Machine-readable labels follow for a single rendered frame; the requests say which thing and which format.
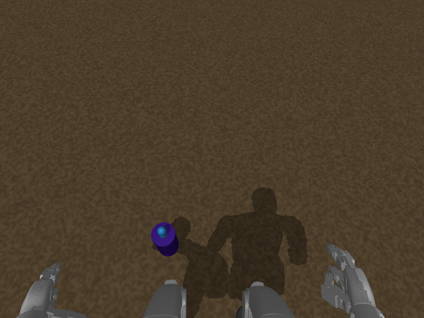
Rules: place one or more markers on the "bottle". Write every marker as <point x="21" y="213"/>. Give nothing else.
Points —
<point x="164" y="237"/>

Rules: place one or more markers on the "right robot hand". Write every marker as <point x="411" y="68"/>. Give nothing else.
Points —
<point x="353" y="286"/>

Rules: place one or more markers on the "left robot hand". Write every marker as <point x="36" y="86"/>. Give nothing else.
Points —
<point x="42" y="295"/>

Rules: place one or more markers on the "right robot arm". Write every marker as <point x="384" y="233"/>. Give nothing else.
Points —
<point x="365" y="311"/>

